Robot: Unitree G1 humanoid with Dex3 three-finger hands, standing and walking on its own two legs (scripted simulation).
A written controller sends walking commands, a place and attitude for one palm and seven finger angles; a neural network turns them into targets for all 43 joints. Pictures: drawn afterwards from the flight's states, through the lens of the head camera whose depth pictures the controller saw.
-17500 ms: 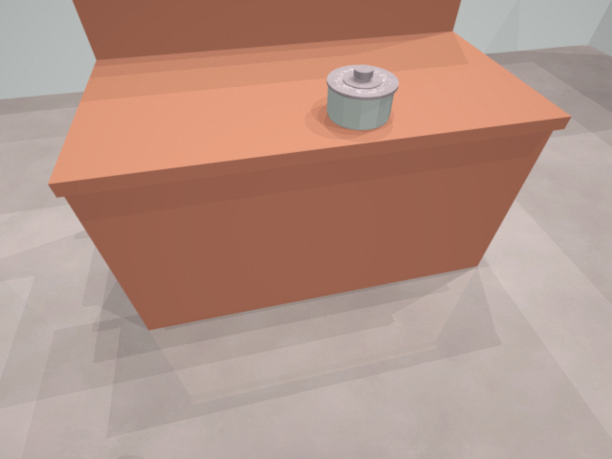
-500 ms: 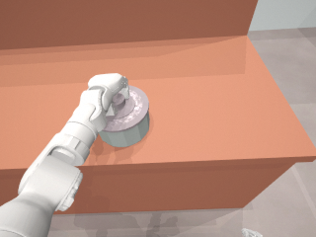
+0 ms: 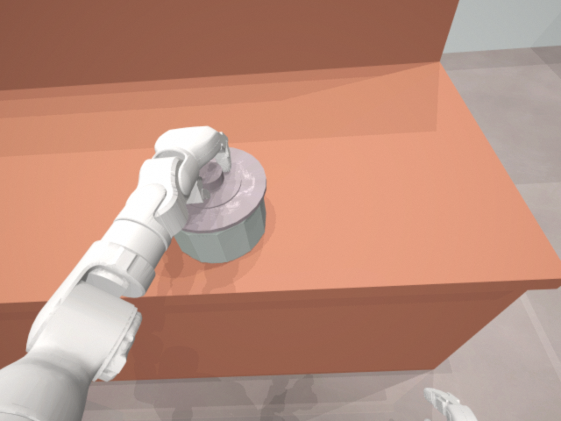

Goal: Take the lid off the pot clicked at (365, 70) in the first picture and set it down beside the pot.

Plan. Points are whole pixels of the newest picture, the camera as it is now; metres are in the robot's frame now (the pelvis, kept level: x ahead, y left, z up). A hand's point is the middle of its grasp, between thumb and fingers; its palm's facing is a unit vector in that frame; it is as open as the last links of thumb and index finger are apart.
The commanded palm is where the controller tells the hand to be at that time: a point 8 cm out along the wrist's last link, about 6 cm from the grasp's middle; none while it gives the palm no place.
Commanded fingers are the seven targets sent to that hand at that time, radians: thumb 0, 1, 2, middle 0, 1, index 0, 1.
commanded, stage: lift the lid straight up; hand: left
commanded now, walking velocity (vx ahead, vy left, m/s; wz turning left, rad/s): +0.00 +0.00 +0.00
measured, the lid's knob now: (208, 176) +0.47 +0.12 +0.08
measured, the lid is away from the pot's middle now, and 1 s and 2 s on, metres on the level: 0.01 0.02 0.02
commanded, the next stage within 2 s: move the lid sideways beside the pot in 1.70 s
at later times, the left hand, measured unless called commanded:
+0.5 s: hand (181, 161) +0.44 +0.14 +0.14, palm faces -0.25 -0.06 -0.97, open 8.3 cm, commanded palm +0.42 +0.14 +0.21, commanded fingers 0.00 0.54 1.09 -0.95 -1.07 -0.83 -1.00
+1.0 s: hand (186, 133) +0.45 +0.13 +0.18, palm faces -0.22 -0.06 -0.97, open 8.3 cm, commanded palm +0.43 +0.13 +0.25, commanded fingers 0.00 0.54 1.09 -0.95 -1.07 -0.83 -1.00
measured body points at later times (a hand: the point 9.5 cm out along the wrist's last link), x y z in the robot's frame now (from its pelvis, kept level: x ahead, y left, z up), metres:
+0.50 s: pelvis -0.01 +0.00 +0.00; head +0.02 -0.03 +0.45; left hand +0.45 +0.14 +0.20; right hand +0.14 -0.24 -0.13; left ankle -0.01 +0.08 -0.74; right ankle -0.02 -0.13 -0.74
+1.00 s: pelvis -0.01 +0.00 +0.00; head +0.02 -0.04 +0.45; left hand +0.46 +0.13 +0.24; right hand +0.13 -0.24 -0.13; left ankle -0.01 +0.08 -0.74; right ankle -0.02 -0.13 -0.74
